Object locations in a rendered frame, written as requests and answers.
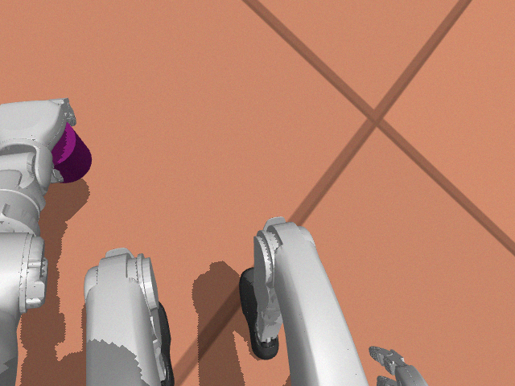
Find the left robot arm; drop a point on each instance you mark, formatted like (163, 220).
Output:
(25, 175)

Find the left robot hand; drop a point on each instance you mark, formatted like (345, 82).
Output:
(39, 121)

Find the left robot foot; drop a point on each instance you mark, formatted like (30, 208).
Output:
(165, 347)

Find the right robot hand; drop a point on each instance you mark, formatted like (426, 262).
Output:
(394, 363)

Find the right robot foot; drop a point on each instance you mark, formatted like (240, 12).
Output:
(262, 350)

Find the mug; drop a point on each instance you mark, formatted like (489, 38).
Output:
(71, 156)

